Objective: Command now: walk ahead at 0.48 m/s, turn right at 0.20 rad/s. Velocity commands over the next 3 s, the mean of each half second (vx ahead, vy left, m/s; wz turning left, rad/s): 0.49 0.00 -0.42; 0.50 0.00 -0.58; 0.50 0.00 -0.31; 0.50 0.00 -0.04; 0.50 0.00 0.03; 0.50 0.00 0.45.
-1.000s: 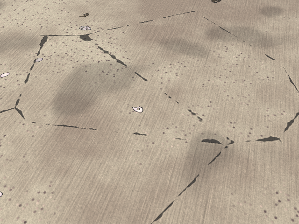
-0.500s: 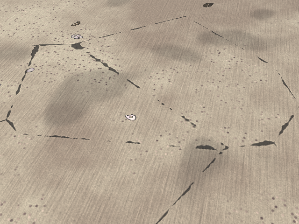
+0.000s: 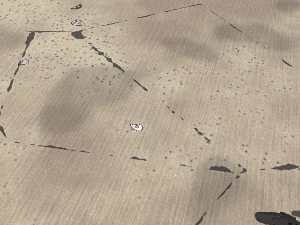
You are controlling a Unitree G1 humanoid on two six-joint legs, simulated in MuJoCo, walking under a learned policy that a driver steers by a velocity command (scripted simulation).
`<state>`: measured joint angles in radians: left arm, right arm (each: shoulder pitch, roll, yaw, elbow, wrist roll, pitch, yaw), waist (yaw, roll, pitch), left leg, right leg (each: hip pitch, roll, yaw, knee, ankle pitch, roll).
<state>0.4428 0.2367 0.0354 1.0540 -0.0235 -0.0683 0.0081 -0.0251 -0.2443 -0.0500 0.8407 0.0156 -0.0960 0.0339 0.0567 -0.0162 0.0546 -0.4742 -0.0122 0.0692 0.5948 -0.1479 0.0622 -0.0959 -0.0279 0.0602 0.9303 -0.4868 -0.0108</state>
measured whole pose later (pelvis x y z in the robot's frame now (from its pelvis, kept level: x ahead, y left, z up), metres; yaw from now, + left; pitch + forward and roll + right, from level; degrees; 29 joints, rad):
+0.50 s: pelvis +0.29 -0.05 -0.01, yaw -15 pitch +2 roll +1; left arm 0.06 0.24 0.06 0.75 -0.03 -0.05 -0.06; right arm 0.32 -0.27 -0.06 0.99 0.00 -0.04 -0.03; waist -0.03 0.00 0.05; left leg 0.07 0.07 0.28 0.55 -0.44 -0.03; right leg -0.53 0.00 -0.09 0.61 -0.13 -0.13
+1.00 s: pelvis +0.59 -0.11 +0.00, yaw -32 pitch +3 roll +1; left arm 0.37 0.30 0.09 0.77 -0.02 -0.03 0.02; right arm 0.02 -0.27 -0.05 0.75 -0.01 -0.14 0.02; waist 0.06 -0.01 0.01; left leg -0.47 -0.03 -0.02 0.52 -0.09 0.01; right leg -0.13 0.08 0.22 0.71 -0.52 -0.05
